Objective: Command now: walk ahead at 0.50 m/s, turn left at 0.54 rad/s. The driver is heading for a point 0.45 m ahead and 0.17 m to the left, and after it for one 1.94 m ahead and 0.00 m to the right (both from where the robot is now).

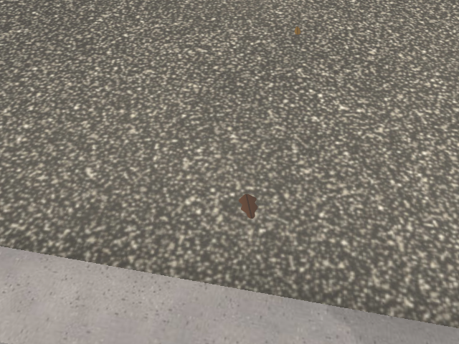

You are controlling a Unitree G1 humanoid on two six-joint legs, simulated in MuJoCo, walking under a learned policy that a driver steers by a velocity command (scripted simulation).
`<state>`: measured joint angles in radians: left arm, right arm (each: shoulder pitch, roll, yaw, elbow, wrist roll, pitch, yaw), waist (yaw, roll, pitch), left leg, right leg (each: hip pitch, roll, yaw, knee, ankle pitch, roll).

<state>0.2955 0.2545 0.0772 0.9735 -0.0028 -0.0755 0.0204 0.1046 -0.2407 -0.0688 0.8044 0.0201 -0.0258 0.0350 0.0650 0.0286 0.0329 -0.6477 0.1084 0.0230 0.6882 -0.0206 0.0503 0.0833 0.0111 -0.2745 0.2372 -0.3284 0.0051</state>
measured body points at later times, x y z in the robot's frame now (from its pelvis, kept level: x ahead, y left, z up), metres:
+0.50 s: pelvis +0.28 +0.05 +0.01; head +0.30 +0.08 +0.45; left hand +0.44 +0.34 -0.08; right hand +0.39 -0.22 -0.10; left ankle +0.18 +0.11 -0.73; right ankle +0.50 -0.06 -0.69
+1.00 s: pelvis +0.40 +0.08 +0.00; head +0.43 +0.10 +0.45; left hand +0.44 +0.38 -0.12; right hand +0.63 -0.14 -0.08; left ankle +0.40 +0.20 -0.73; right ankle +0.47 -0.03 -0.72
